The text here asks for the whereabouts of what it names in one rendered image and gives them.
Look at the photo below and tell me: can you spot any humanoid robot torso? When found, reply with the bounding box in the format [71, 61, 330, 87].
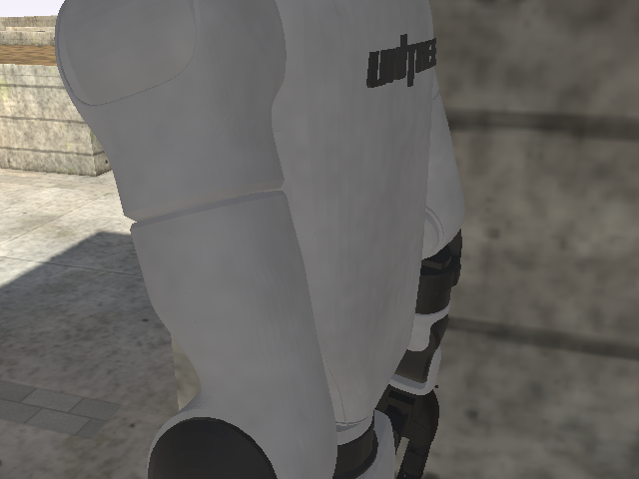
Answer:
[272, 0, 436, 479]

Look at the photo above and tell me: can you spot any robot left upper arm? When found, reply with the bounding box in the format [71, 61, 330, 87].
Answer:
[54, 0, 337, 479]

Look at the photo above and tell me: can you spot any robot left forearm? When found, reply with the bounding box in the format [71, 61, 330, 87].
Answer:
[148, 417, 278, 479]

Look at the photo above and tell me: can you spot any robot right upper arm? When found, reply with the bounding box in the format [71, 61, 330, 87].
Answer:
[422, 15, 465, 259]

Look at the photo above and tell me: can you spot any robot right hand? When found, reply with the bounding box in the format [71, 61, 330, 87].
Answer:
[375, 384, 439, 479]

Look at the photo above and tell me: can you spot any robot right forearm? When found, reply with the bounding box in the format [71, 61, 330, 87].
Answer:
[389, 229, 462, 395]

